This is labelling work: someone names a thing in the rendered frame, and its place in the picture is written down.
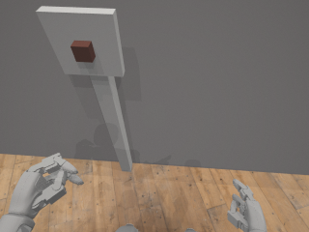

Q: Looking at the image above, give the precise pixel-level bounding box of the right robot hand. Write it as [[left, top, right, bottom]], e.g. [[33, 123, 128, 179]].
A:
[[227, 179, 267, 232]]

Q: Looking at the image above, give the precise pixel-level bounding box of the panel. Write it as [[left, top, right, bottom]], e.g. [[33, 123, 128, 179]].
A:
[[36, 6, 132, 172]]

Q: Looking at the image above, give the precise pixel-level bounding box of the robot left forearm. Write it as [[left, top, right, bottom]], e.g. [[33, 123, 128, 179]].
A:
[[0, 213, 36, 232]]

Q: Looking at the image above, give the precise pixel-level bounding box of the button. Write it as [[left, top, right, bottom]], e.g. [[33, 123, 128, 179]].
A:
[[70, 41, 96, 63]]

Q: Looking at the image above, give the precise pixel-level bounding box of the left robot hand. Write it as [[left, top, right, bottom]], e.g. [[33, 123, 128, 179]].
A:
[[8, 153, 84, 219]]

